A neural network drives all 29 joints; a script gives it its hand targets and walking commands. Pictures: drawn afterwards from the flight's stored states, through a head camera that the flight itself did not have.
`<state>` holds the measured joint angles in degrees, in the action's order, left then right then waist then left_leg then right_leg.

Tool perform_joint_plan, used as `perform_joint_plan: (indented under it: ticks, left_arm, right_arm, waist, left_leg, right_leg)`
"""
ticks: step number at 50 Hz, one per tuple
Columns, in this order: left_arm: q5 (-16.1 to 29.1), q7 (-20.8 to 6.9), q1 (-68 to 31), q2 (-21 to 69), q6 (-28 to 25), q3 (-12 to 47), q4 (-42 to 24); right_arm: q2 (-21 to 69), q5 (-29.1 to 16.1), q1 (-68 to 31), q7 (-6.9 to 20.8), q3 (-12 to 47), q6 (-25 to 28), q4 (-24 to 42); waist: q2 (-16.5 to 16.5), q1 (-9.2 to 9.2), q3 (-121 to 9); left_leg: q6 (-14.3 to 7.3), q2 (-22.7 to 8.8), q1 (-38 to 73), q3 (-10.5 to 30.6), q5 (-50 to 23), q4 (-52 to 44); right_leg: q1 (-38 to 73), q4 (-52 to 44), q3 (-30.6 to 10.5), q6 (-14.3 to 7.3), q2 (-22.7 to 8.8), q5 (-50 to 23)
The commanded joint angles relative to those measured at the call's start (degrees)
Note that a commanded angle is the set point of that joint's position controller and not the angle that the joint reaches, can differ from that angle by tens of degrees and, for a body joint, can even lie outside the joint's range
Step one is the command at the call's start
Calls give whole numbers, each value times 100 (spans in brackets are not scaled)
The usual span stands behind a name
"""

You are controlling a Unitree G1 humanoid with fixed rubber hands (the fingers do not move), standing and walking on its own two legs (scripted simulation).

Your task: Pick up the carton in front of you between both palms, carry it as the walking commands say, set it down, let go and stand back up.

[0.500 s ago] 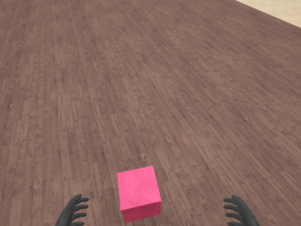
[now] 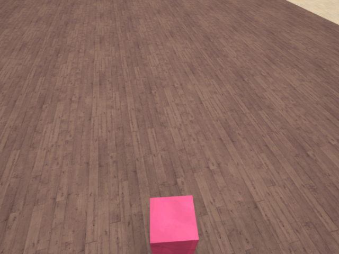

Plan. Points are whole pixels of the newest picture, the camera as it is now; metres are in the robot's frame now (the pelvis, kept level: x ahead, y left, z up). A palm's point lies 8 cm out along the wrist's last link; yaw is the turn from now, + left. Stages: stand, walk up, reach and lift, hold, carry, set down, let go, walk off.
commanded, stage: stand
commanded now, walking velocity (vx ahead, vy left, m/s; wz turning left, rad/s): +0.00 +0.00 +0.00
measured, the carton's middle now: (172, 226) +0.41 +0.01 -0.62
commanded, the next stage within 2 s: none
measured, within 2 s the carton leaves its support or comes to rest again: neither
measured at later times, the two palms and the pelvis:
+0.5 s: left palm out of the picture +0.03 +0.28 -0.11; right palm out of the picture +0.08 -0.25 -0.10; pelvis -0.01 +0.00 +0.00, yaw +4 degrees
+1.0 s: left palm out of the picture -0.03 +0.26 -0.11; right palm out of the picture +0.06 -0.26 -0.10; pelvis -0.02 -0.01 +0.01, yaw +6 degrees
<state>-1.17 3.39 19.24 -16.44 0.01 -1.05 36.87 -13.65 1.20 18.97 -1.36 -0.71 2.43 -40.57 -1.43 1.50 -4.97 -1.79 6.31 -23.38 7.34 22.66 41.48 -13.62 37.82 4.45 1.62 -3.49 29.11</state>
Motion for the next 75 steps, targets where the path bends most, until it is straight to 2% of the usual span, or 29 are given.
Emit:
perform_joint_plan:
  ticks: [1,10,21,29,31,36,38,40,42,44,45,46,48,50,51,52,53,54,55,56,59,64,71,75]
  left_arm:
    - [19,50,206,-628,-20,-151,-314]
    - [21,72,343,-609,118,-146,-188]
    - [-3,70,402,-657,213,-153,2]
    - [4,24,521,-648,240,-152,206]
    - [1,13,544,-652,228,-150,267]
    - [-28,31,505,-719,220,-132,384]
    - [-37,36,423,-742,236,-130,406]
    - [-29,24,438,-763,263,-143,444]
    - [2,4,554,-730,292,-158,499]
    - [25,-28,674,-604,301,-142,550]
    - [34,-44,734,-519,292,-119,592]
    - [44,-59,877,-434,268,-86,656]
    - [1,-63,848,-541,193,-86,748]
    - [-35,-57,689,-593,132,-66,781]
    - [-49,-39,689,-622,117,-48,809]
    - [-56,-21,603,-641,113,-40,821]
    - [-50,-12,550,-613,112,-27,823]
    - [-44,-14,570,-593,112,-8,840]
    - [-37,-19,547,-637,128,-18,868]
    - [-25,-24,606,-687,147,-44,896]
    - [4,-42,827,-590,205,-54,1031]
    - [-5,-57,861,-463,227,-53,1161]
    - [-37,-32,748,-473,202,-46,1346]
    - [-30,-25,775,-455,238,-66,1462]
  right_arm:
    - [-727,-12,334,-49,-205,9,282]
    - [-711,-6,244,-97,-203,-115,294]
    - [-703,7,286,-119,-192,-191,297]
    - [-803,18,322,-131,-194,-232,243]
    - [-784,13,300,-133,-184,-239,224]
    - [-626,0,305,-129,-158,-253,180]
    - [-630,2,394,-114,-160,-262,136]
    - [-715,-6,438,-107,-176,-260,91]
    - [-832,3,445,-117,-196,-254,66]
    - [-918,19,452,-138,-207,-263,51]
    - [-937,28,383,-148,-202,-281,44]
    - [-920,31,198,-157,-179,-303,56]
    - [-764,-17,63,-143,-135,-324,36]
    - [-584,-59,118,-123,-88,-295,-46]
    - [-574,-44,133,-119,-94,-286,-65]
    - [-539,-28,216,-107,-90,-279,-94]
    - [-525,-22,253,-87,-84,-279,-150]
    - [-543,-13,178,-69,-82,-274,-164]
    - [-589,-34,276,-53,-99,-274,-236]
    - [-661,-46,302,-49,-116,-276,-298]
    - [-707,-44,254,-99,-124,-277,-375]
    - [-676,-40,109,-149,-100,-299,-439]
    - [-535,-58,134,-152,-71,-311,-646]
    - [-560,-49,169,-153,-74,-307,-776]
  waist:
    - [52,-50,-48]
    - [232,-39,47]
    - [169,-39,281]
    - [478,-23,371]
    - [381,-14,407]
    - [-181,-60,548]
    - [-127,-117,622]
    - [109,-119,610]
    - [511,-79,520]
    - [946,-44,420]
    - [1025,0,432]
    - [1038,116,461]
    - [563,93,589]
    - [-130,-5,577]
    - [-321,-27,594]
    - [-432,-104,656]
    - [-385,-121,692]
    - [-370,-95,689]
    - [-201,-143,672]
    - [-66,-104,679]
    - [211,-40,674]
    - [402,6,657]
    - [23,-64,732]
    - [136,-46,773]
  left_leg:
    - [-83,-525,22,387,-3221,-368]
    - [-175,-484,21,575,-3162,-404]
    - [-138,-360,-134,529,-2584,-425]
    - [-241,-486,-99,1068,-2521,-836]
    - [-207,-441,-159,992,-2375,-801]
    - [-47,-227,-246,194,-1807,-314]
    - [-54,-273,-126,185,-1975,-362]
    - [-114,-333,-5,441,-2468,-529]
    - [-247,-491,74,974,-2807,-846]
    - [-466,-749,134,1787,-2577,-1319]
    - [-533,-810,125,2000,-2323,-1479]
    - [-524,-805,103,1977,-2030,-1501]
    - [-272,-578,-118,1455,-1787,-1223]
    - [-45,-216,-188,582,-1697,-603]
    - [7,-187,-185,276,-1384,-426]
    - [14,-260,-131,152,-1256,-433]
    - [-2,-333,64,137,-1435,-508]
    - [-40,-397,343,211,-1751,-623]
    - [-63,-401,418,289,-2184,-652]
    - [-91,-414,390,399,-2554,-674]
    - [-193,-525,316,695,-2870,-758]
    - [-247,-563,125,910,-2483,-917]
    - [-106,-394,207,373,-2278,-601]
    - [-156,-487,246,554,-2594,-734]
  right_leg:
    - [366,-199,-123,-113,-210,-2680]
    - [414,-228,39,-141,-136,-2174]
    - [583,-477,137,-280,-248,-2081]
    - [574,-533,151,-237,-23,-1170]
    - [642,-649,110,-261,-93,-1286]
    - [724,-1041,21,-511,-671,-2441]
    - [640,-997,136,-533,-646,-2391]
    - [607,-785,292,-442,-357,-1929]
    - [563,-513,345,-336,-33,-1179]
    - [461,-328,257,-233,295,-391]
    - [449,-373,176,-216,366,-190]
    - [473,-557,57,-232,327,-206]
    - [684,-985,-117,-328,14,-827]
    - [852,-1334,-381,-497,-549,-2217]
    - [853,-1440,-495,-656,-874,-2987]
    - [823,-1440,-469,-767,-1021,-3436]
    - [731,-1367,-350,-767,-950,-3488]
    - [541,-1300,-242,-694,-804,-3244]
    - [575,-1200,-33,-585,-559,-2916]
    - [656,-1071,87,-496,-357,-2573]
    - [666,-905,146,-417,-147,-1859]
    - [715,-931,73,-443,-103,-1529]
    - [706,-1227,-40,-615,-502,-2295]
    - [708,-1071,116,-547,-295,-1886]
